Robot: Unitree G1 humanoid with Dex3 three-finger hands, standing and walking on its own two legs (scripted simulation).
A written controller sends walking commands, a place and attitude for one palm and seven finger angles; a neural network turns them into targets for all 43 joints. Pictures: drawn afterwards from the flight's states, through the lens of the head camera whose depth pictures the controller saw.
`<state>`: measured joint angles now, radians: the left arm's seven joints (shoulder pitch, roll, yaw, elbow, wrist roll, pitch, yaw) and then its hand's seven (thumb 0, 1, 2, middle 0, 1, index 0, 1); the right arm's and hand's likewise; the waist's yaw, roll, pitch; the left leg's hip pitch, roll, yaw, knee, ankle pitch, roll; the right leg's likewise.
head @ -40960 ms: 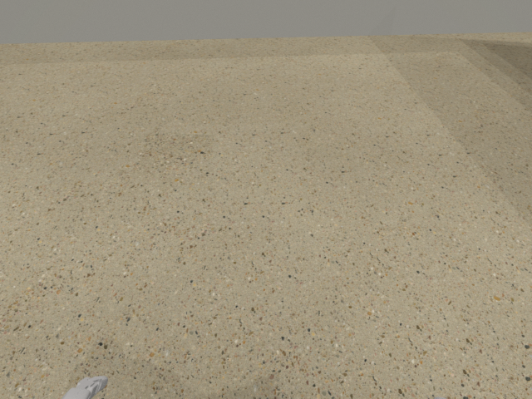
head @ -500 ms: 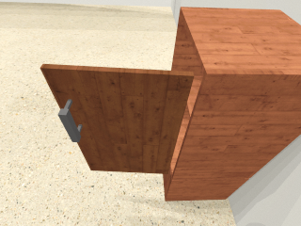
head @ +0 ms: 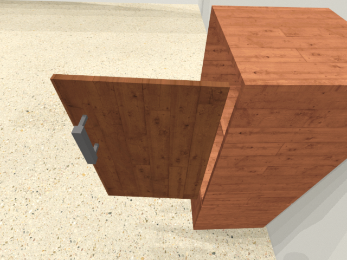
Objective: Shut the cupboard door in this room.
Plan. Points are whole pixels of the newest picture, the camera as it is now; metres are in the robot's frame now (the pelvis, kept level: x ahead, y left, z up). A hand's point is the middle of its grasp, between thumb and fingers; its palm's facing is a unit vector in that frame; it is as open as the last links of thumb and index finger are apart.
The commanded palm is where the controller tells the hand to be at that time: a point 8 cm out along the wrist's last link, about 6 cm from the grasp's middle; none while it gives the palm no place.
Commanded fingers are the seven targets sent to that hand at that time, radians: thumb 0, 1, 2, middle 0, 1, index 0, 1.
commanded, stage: look again from close up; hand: left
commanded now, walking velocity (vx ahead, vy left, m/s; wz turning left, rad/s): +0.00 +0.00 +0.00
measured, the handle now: (88, 140) +0.39 +0.25 +0.03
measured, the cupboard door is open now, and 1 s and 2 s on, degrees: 86 86 86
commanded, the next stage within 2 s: shuffle to correct the standing spot in 0.18 s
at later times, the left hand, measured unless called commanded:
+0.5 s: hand out of the picture -0.02 +0.19 -0.18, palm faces +0.03 -0.97 -0.23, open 7.3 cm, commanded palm none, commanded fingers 0.00 0.90 0.90 -0.20 -0.30 -0.20 -0.30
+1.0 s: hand out of the picture -0.05 +0.19 -0.18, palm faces +0.00 -0.98 -0.18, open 7.3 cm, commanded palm none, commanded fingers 0.00 0.90 0.90 -0.20 -0.30 -0.20 -0.30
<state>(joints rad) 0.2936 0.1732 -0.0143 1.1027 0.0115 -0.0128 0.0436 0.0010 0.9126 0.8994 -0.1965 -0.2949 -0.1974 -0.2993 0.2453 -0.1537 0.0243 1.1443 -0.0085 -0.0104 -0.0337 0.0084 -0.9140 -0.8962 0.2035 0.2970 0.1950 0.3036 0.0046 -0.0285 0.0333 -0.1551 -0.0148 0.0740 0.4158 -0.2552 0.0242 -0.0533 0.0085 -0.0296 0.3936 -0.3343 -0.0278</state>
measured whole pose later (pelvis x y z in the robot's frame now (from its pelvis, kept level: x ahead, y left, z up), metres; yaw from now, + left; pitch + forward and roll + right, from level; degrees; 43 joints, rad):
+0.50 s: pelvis -0.02 +0.01 +0.00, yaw +0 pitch +0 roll +1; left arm 0.28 0.17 0.01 1.07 0.02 0.00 0.05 0.00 0.91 0.90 -0.20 -0.30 -0.20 -0.30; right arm 0.22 -0.17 0.00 1.09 -0.01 0.01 -0.04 0.01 -0.91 -0.90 0.20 0.30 0.20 0.30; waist 0.02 -0.02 0.06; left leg -0.20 -0.02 0.08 0.45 -0.24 0.03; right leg -0.12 0.00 -0.02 0.46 -0.34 -0.02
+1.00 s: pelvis -0.03 +0.02 +0.00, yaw +1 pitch +1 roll +1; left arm 0.34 0.16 -0.03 1.07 0.02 0.00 0.03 0.00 0.91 0.90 -0.20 -0.29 -0.20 -0.30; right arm 0.29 -0.14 0.00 1.08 -0.02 0.00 -0.02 0.01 -0.91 -0.90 0.20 0.30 0.20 0.30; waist 0.00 -0.03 0.03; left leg -0.24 -0.05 0.08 0.44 -0.22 0.06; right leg -0.16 -0.03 -0.03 0.50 -0.35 -0.01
